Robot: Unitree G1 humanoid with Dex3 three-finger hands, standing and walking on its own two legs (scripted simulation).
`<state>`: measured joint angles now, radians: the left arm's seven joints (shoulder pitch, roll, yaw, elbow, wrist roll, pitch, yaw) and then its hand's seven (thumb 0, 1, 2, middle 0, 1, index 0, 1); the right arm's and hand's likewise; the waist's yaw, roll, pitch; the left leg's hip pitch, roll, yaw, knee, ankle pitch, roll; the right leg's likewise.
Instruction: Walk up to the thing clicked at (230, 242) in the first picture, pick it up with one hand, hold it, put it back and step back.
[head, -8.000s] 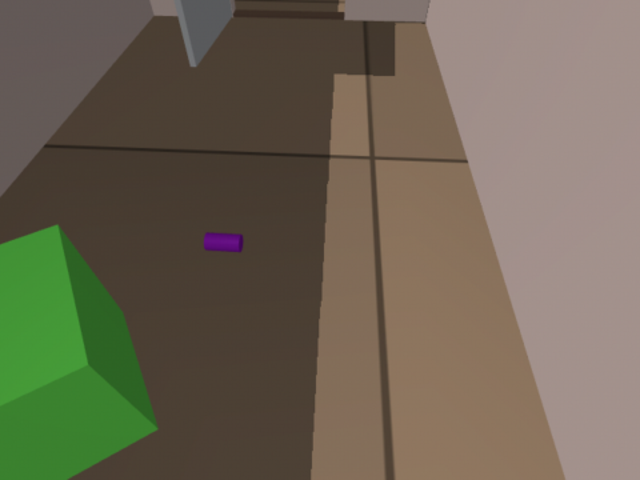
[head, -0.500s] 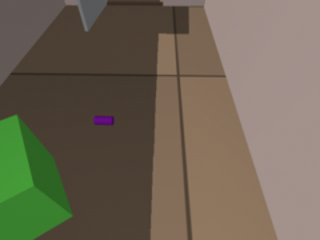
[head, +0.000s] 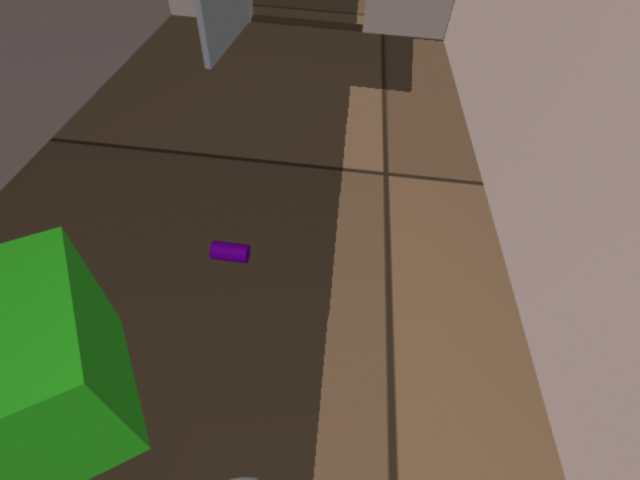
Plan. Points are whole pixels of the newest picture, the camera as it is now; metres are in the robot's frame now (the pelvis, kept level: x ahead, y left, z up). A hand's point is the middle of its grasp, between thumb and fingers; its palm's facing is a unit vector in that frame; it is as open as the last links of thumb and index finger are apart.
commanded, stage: walk up
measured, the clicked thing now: (230, 252) +1.01 +0.35 -0.73
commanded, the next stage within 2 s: none
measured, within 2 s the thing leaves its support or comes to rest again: neither
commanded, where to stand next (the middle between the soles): +0.93 -0.08 m, yaw -3 degrees
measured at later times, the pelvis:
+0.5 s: pelvis +0.21 -0.04 -0.01, yaw -3 degrees
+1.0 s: pelvis +0.44 -0.01 +0.00, yaw -3 degrees
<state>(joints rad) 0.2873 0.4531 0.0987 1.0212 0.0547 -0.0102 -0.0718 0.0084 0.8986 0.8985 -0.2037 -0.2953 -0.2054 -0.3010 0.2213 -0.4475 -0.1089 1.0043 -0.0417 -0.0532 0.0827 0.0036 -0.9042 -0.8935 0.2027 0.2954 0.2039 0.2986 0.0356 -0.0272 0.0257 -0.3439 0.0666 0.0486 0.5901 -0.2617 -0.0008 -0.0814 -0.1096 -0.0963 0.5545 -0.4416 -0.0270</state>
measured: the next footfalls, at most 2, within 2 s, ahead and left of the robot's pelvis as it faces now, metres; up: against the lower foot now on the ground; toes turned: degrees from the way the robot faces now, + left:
right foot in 0.42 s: +0.33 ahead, -0.16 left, +0.00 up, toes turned -8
left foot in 0.86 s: +0.55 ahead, +0.09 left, +0.00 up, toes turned +3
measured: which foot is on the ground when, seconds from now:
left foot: down 0.00-0.46, up 0.48-0.84, down 0.86-1.00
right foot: down 0.00-0.00, up 0.02-0.40, down 0.42-0.88, up 0.90-1.00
